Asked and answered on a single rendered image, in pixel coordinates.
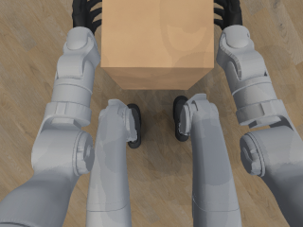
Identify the robot right hand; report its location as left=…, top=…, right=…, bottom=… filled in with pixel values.
left=213, top=0, right=243, bottom=30

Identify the left robot forearm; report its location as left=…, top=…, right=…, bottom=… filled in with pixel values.
left=31, top=26, right=100, bottom=169

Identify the right robot upper arm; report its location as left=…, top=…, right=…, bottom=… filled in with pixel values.
left=240, top=125, right=303, bottom=227

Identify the robot right thigh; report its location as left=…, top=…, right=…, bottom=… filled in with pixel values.
left=182, top=99, right=242, bottom=227

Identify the robot left hand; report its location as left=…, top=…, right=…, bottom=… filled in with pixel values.
left=72, top=0, right=102, bottom=36

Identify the left robot upper arm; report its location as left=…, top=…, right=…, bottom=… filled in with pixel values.
left=0, top=129, right=95, bottom=227

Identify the right robot forearm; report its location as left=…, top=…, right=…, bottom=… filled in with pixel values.
left=216, top=25, right=303, bottom=146

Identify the robot left shin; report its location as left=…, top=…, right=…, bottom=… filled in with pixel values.
left=98, top=98, right=137, bottom=142

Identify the carton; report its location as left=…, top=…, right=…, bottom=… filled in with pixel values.
left=100, top=0, right=214, bottom=90

